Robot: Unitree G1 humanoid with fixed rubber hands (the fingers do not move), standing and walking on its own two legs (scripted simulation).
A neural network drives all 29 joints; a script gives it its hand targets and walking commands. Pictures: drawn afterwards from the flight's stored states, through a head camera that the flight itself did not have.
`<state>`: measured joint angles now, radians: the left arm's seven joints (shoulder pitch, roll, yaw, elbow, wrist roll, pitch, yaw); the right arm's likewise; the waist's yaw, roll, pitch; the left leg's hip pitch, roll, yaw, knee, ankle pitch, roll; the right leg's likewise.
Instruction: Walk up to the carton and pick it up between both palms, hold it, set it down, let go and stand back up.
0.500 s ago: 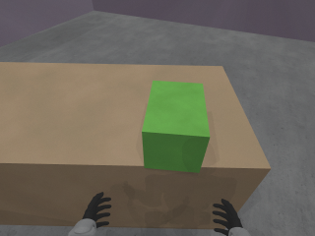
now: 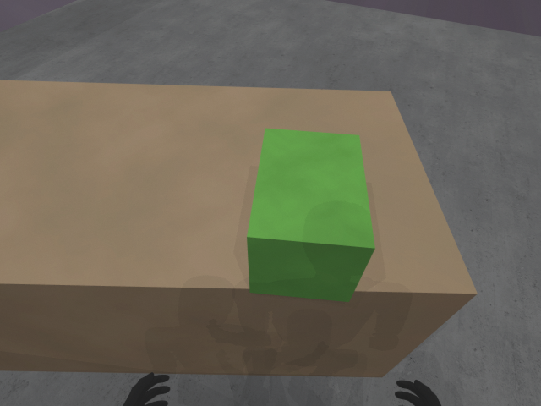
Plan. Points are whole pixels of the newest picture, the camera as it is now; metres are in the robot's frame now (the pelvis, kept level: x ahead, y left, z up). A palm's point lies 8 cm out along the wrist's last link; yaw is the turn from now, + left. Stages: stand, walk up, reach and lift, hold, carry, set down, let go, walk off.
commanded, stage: reach and lift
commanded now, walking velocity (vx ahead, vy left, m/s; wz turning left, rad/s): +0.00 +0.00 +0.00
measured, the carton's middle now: (305, 212) +0.49 -0.05 -0.02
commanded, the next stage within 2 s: none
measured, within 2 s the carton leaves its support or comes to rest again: neither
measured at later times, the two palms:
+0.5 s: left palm (144, 346) +0.22 +0.19 -0.02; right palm (418, 367) +0.21 -0.20 -0.03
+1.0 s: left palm (160, 264) +0.35 +0.20 -0.01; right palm (403, 277) +0.35 -0.20 -0.01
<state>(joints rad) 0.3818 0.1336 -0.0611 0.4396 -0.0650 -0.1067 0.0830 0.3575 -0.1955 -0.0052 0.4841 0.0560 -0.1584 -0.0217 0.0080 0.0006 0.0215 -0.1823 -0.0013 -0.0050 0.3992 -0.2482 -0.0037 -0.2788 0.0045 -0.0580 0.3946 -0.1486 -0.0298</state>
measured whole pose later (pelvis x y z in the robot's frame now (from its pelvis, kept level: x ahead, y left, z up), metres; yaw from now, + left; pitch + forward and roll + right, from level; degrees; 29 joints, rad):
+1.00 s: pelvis +0.05 +0.01 -0.01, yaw -1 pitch +11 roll -1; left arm -0.21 0.17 -0.06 0.70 -0.20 -0.36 0.08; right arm -0.23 -0.22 0.03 0.79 0.22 -0.42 -0.05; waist 0.02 0.01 -0.10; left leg -0.33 0.01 0.00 0.48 -0.34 0.00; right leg -0.42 0.02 -0.05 0.46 -0.23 -0.02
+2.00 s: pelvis +0.03 +0.00 +0.00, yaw -1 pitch +25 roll +0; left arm -0.76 0.09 0.05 1.09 -0.14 -0.26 0.10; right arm -0.80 -0.25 -0.06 1.18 0.16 -0.29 -0.04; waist 0.02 0.05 -0.28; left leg -0.57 0.00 0.00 0.32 -0.19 -0.01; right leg -0.65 0.02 -0.04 0.27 -0.06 -0.02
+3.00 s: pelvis +0.04 -0.01 +0.00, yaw -1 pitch +25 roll +0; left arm -0.75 -0.05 0.23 1.10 0.08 -0.29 0.17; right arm -0.84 -0.13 -0.25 1.23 -0.09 -0.31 -0.08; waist 0.02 0.06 -0.26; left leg -0.49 0.02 0.00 0.19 -0.14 -0.02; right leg -0.55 0.03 -0.03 0.10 0.01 -0.03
